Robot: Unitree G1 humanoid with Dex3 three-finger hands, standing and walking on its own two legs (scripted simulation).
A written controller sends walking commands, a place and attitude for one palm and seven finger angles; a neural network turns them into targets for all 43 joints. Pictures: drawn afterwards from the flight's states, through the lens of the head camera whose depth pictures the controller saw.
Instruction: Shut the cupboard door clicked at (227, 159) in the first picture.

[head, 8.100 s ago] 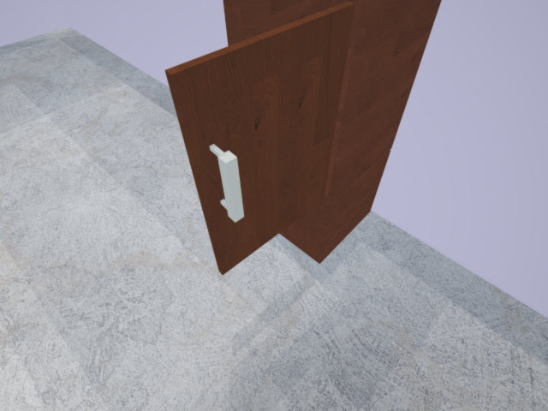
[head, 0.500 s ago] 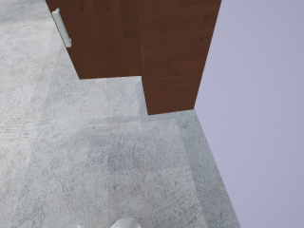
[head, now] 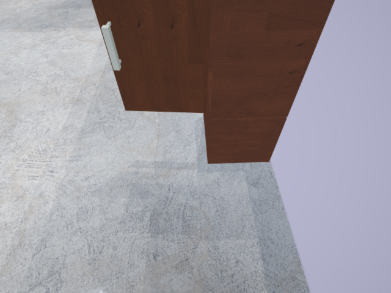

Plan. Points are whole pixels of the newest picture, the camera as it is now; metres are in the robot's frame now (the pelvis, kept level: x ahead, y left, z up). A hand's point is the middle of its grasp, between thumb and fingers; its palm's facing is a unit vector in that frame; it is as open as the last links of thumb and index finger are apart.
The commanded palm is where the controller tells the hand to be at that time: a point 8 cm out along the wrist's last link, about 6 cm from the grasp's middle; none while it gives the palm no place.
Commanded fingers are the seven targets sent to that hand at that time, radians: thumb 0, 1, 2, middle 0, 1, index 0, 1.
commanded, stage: take the last steps up to it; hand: left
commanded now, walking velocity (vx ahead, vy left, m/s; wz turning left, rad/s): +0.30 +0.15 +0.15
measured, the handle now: (113, 46) +0.94 +0.38 +0.01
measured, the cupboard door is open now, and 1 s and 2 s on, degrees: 85 85 85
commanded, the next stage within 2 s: come to a stop and stand still in 1.02 s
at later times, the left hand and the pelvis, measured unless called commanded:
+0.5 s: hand out of the picture +0.11 +0.26 -0.18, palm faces +0.14 -0.97 -0.18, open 7.4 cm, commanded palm none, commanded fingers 0.00 0.90 0.90 -0.20 -0.30 -0.20 -0.30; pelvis +0.17 +0.07 +0.00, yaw +3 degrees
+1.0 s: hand (110, 195) +0.39 +0.28 -0.15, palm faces +0.09 -0.97 -0.20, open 7.2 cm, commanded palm none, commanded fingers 0.00 0.90 0.90 -0.20 -0.30 -0.20 -0.30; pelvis +0.37 +0.09 +0.01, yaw +2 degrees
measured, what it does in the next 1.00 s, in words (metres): walks ahead: right foot, then left foot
